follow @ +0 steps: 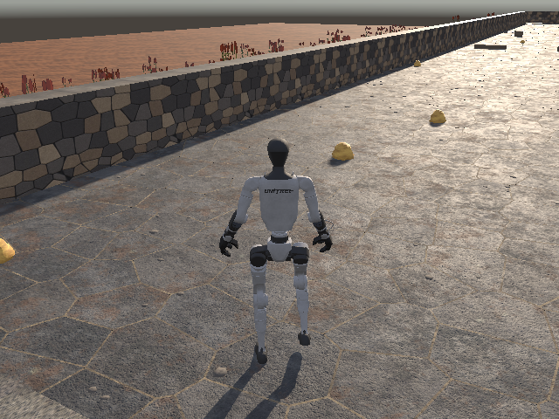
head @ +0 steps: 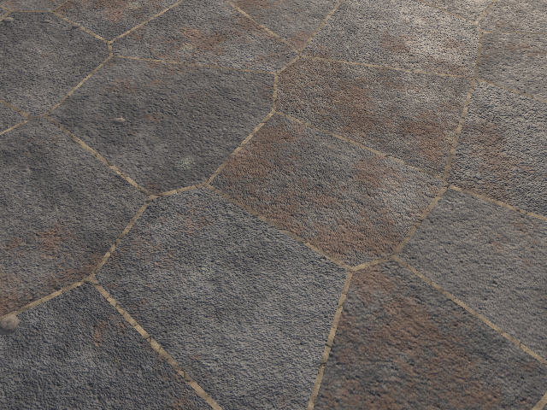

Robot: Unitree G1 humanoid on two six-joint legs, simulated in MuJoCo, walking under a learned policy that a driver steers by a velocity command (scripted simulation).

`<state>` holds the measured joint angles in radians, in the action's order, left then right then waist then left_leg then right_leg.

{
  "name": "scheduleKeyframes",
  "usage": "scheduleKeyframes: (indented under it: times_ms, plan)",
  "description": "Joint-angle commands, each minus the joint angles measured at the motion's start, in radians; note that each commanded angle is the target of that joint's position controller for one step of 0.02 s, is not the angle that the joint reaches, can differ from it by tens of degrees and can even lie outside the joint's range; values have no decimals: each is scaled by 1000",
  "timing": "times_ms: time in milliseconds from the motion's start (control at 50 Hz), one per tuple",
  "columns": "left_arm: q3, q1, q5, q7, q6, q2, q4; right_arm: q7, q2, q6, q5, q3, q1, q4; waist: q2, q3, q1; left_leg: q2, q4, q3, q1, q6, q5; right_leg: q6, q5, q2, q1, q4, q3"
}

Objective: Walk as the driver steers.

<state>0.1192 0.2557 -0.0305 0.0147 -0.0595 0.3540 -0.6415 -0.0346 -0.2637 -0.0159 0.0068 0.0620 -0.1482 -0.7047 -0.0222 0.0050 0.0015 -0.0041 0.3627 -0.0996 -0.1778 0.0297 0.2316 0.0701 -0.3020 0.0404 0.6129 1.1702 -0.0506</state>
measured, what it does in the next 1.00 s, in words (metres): walks ahead, turning right: right foot, then left foot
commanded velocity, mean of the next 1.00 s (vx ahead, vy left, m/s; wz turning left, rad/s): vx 0.69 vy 0.00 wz -0.99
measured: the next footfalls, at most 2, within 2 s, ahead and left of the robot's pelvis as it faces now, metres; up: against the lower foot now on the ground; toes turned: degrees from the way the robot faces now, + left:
right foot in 0.38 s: +0.24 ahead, -0.27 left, +0.00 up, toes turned -27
left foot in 0.84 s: +0.72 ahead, -0.44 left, +0.00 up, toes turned -53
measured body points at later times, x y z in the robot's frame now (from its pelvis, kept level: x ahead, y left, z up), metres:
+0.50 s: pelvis +0.21 -0.19 -0.03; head +0.23 -0.24 +0.41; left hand +0.43 +0.02 -0.12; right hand +0.21 -0.51 -0.14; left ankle +0.19 +0.04 -0.63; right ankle +0.21 -0.26 -0.75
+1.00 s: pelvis +0.54 -0.40 -0.02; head +0.57 -0.46 +0.42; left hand +0.86 -0.32 -0.11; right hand +0.45 -0.71 -0.12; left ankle +0.69 -0.41 -0.74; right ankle +0.39 -0.39 -0.64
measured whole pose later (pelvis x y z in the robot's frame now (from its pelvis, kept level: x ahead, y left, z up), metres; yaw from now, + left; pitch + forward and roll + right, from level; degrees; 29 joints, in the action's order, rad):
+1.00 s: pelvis +0.54 -0.40 -0.02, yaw -58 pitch +2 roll +3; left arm 0.07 0.23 -0.04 0.03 -0.04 0.35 -0.64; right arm 0.00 -0.27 -0.06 0.02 0.05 -0.03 -0.64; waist -0.02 0.14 -0.04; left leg 0.01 0.46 -0.10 -0.40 0.02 0.09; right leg 0.08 -0.52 0.01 0.50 1.35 -0.08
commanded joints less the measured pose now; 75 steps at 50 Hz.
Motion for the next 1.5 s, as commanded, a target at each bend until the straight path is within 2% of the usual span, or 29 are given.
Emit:
scheduleKeyframes:
  times_ms: [20,280,320,360,380,400,420,440,460,500,580,660,760,820,840,860,880,900,940,1000,1140,1260,1280,1300,1320,1340,1360,1380,1500]
  plan:
    - [4,-144,-1,-15,42,63,138,-3,-180,-33,-3,50,-80,36,147,-12,86,-316,-228,289,284,129,319,1,23,73,323,-10,4]
    - [-51,-231,-19,-67,58,-6,179,40,-255,-47,-13,84,-132,-43,105,158,48,-354,-276,-112,283,81,91,-127,63,145,215,-261,101]
    - [-40,-168,-22,-67,54,28,159,50,-289,-39,-19,91,-88,-39,117,116,-14,-320,-172,-201,240,63,-274,-171,-5,74,2,-310,193]
    - [26,165,-39,-53,52,140,60,53,-312,-27,-36,92,-42,-30,103,-85,-216,-276,310,-272,100,31,-868,-236,17,-97,-522,-382,297]
    - [73,399,-44,-41,45,236,-34,44,-221,-39,-14,60,-42,-1,-53,-113,-288,-216,737,-220,-254,-29,-387,-283,32,-98,-883,-432,144]
    - [76,270,-37,-37,51,360,-2,45,-48,-80,3,7,-91,87,-440,-161,-89,-18,1139,-70,-661,-74,352,-443,-367,114,-1013,-718,-495]
    - [38,233,-19,-58,93,267,80,42,-175,-128,-34,16,9,133,-232,-295,-139,-12,1199,196,-729,-42,301,-477,-636,241,-976,-958,-856]
    - [16,237,-3,-69,122,196,60,37,-228,-147,-75,29,135,161,-88,-142,-149,-25,1175,183,-805,-14,195,-430,-553,267,-893,-1012,-818]
    - [7,223,9,-70,139,182,41,31,-191,-158,-59,17,104,146,-31,-68,-95,-61,1094,192,-779,3,140,-422,-418,260,-767,-987,-735]
    - [-18,82,27,-61,146,115,68,35,-170,-144,-13,16,-10,91,-42,-19,20,-128,931,234,-579,0,18,-377,-255,151,-505,-918,-503]
    - [-37,104,10,-22,153,70,46,47,-153,-101,14,15,107,103,-12,78,4,-76,634,160,-494,-67,-157,-352,75,40,-357,-984,-296]
    - [-40,204,1,6,137,56,-26,66,-69,-112,1,-8,313,177,-54,98,-66,23,306,104,-431,-92,-352,-294,242,-9,-348,-965,-247]
    - [-18,245,-6,34,100,72,-96,86,-105,-136,-14,19,384,234,-112,69,-81,93,58,134,-265,-41,-437,-194,484,-2,-482,-827,-331]
    - [3,119,-2,42,87,112,-45,48,-185,-129,-10,60,95,190,-155,-125,94,60,51,133,101,-2,-467,-107,799,-48,-493,-459,-350]
    - [-21,97,23,32,88,32,-7,36,-212,-115,4,56,-121,155,-103,-337,154,-130,203,276,447,48,-588,-67,483,-89,-361,-156,-325]
    - [-63,380,19,17,76,-122,-3,50,-243,-111,56,44,-169,128,368,-581,5,-538,238,741,848,269,-1001,-22,-520,-248,-32,297,-269]
    - [-47,418,4,6,64,55,-24,59,-207,-96,34,48,-139,141,337,-703,19,-552,187,868,831,333,-698,6,-402,-120,8,483,-248]
    - [-22,230,-12,1,57,131,13,44,-122,-76,27,31,-37,182,256,-561,47,-449,111,674,672,294,-522,13,-285,-57,54,423,-186]
    - [-8,89,-5,15,37,151,40,27,-57,-46,13,4,57,152,73,-241,17,-311,65,377,300,211,-618,32,-201,5,48,300,-86]
    - [-32,80,-8,21,17,24,79,21,-102,-51,13,21,111,87,134,-52,-43,-275,-73,189,-29,194,-604,21,-200,66,-53,72,-26]
    - [-17,-15,5,-16,-3,61,97,26,-190,-34,-17,49,197,40,110,-84,-43,-290,-122,-34,-30,161,-381,-58,179,79,-220,-311,44]
    - [26,-57,1,-37,-18,123,123,47,-228,5,-50,68,117,-3,60,-60,-44,-302,97,-117,49,67,-224,-151,88,-8,-351,-563,159]
    - [54,75,-5,-24,-16,172,81,51,-200,10,-46,61,78,-15,-15,-105,-87,-257,284,-144,-36,38,-48,-207,29,-26,-520,-601,101]
    - [87,182,-30,-9,-7,298,56,56,-131,11,-15,36,85,16,-285,-59,-87,-117,657,-187,-343,-32,376,-345,20,139,-676,-728,-272]
    - [68,171,-2,-24,44,317,92,56,-114,-15,-14,23,144,88,-305,-120,-83,25,857,79,-685,-46,449,-504,-513,272,-766,-934,-806]
    - [44,162,2,-37,86,234,92,64,-193,-46,-46,40,231,93,-141,-62,-114,-9,878,189,-756,-11,358,-469,-617,299,-746,-1015,-804]
    - [27,129,1,-37,107,204,89,69,-204,-68,-52,46,233,96,-122,-33,-80,-24,828,210,-724,12,282,-429,-566,281,-690,-1005,-748]
    - [15,84,-5,-35,113,178,100,69,-205,-81,-31,48,201,68,-62,-29,-46,-49,760,219,-649,10,227,-389,-460,242,-632,-974,-656]
    - [2,46,5,14,100,159,107,78,-129,-95,-12,31,235,47,-61,-15,-36,31,346,175,-365,-72,-42,-329,-154,70,-438,-934,-408]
